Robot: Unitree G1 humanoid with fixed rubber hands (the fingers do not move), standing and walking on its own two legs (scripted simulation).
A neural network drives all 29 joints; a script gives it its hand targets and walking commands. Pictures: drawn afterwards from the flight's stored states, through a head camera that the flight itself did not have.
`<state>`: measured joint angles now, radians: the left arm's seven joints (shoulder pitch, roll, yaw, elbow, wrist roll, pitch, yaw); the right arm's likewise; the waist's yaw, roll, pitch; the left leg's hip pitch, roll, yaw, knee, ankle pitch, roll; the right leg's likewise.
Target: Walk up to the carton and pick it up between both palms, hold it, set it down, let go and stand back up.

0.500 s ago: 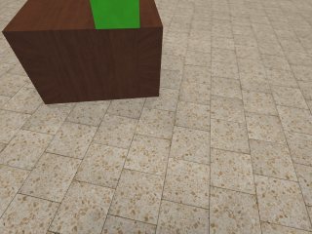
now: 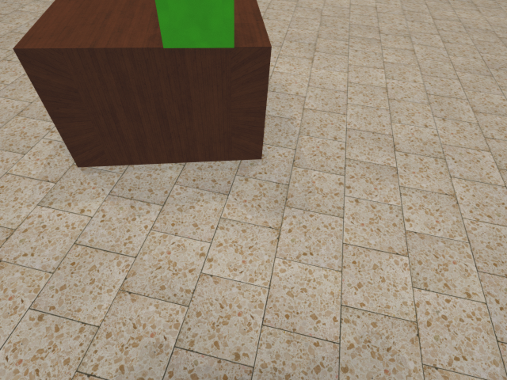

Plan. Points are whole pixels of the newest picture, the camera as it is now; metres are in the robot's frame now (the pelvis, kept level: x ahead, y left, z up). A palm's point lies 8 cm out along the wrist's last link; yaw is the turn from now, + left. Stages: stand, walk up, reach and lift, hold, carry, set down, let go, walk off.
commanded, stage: walk up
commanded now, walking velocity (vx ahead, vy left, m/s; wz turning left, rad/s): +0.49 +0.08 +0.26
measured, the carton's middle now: (196, 4) +1.43 +0.19 +0.01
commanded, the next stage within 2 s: none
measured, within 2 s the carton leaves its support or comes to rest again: neither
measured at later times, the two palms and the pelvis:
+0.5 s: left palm out of the picture +0.14 +0.33 -0.15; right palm out of the picture +0.12 -0.11 -0.12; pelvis +0.15 +0.11 +0.01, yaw +4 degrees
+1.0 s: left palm (130, 232) +0.45 +0.27 -0.15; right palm (327, 215) +0.50 -0.21 -0.14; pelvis +0.45 +0.04 -0.01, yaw +5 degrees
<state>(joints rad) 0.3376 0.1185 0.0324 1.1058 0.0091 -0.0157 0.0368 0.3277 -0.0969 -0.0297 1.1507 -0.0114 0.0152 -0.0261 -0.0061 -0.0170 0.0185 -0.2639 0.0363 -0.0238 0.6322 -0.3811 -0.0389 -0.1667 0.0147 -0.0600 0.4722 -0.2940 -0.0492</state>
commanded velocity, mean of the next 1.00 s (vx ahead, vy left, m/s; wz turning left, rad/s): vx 0.50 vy -0.10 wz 0.03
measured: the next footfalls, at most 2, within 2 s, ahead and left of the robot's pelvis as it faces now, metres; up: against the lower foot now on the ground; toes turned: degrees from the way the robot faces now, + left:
left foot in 0.30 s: +0.13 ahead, +0.21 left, +0.00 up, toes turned +14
right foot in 0.80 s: +0.53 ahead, -0.04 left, +0.00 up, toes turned -6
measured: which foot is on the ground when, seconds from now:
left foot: up 0.00-0.28, down 0.30-0.84, up 0.86-1.00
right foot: down 0.00-0.30, up 0.32-0.78, down 0.80-1.00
